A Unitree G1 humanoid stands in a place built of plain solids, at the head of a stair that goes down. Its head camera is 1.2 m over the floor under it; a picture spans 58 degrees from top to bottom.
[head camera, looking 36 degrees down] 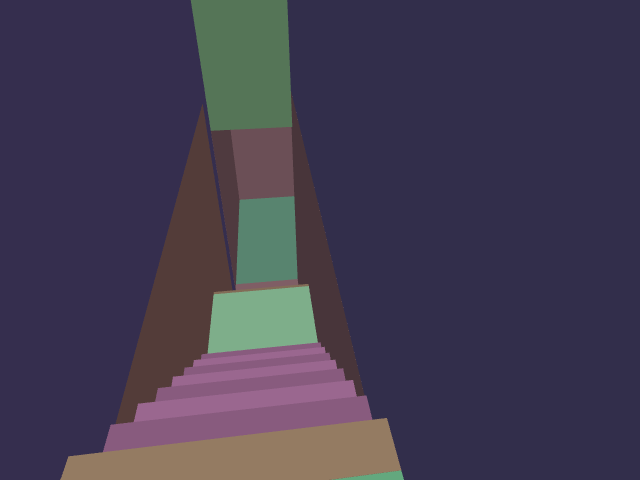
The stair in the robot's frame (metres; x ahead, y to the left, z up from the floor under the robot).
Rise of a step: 0.21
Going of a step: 0.22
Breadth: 0.91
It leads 7 degrees to the left of straight ahead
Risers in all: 8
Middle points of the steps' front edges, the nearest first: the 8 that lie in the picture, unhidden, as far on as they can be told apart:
0.68 0.25 0.00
0.90 0.28 -0.20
1.12 0.31 -0.41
1.34 0.33 -0.61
1.55 0.36 -0.82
1.77 0.39 -1.02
1.99 0.42 -1.23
2.21 0.45 -1.43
